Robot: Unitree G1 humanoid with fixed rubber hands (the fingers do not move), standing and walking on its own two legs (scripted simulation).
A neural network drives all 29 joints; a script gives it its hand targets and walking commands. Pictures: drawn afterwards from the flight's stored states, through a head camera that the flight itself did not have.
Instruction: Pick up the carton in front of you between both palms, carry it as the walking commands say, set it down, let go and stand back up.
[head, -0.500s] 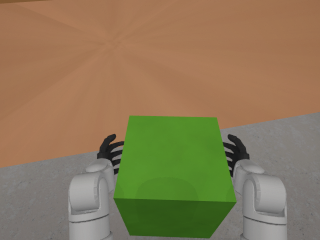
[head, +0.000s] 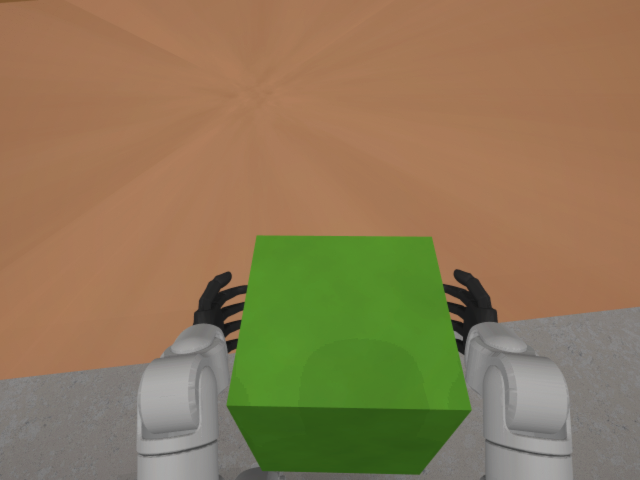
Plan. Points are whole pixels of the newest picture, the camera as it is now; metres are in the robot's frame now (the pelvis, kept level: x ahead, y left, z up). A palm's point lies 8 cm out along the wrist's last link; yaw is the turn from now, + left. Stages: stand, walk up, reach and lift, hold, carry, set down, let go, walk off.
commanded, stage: carry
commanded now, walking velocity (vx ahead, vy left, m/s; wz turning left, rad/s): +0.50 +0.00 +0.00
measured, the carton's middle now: (342, 360) +0.27 +0.00 +0.00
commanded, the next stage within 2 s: none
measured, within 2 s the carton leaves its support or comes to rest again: neither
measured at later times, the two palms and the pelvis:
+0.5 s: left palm (237, 150) +0.61 +0.17 +0.08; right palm (415, 149) +0.59 -0.12 +0.09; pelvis +0.33 +0.04 +0.00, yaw -3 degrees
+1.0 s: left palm (279, 19) +1.01 +0.13 +0.15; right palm (413, 17) +1.01 -0.17 +0.15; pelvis +0.62 -0.01 -0.01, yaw -2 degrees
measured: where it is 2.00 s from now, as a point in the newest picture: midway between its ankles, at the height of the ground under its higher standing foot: (337, 220)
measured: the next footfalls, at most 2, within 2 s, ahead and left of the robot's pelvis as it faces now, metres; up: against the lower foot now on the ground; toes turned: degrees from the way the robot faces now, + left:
left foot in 0.18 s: +0.32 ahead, +0.11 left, +0.00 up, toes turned +10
right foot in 0.68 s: +0.63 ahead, -0.07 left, +0.00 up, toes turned -11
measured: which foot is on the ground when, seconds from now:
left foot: up 0.00-0.16, down 0.18-0.70, up 0.72-1.00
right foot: down 0.00-0.20, up 0.22-0.66, down 0.68-1.00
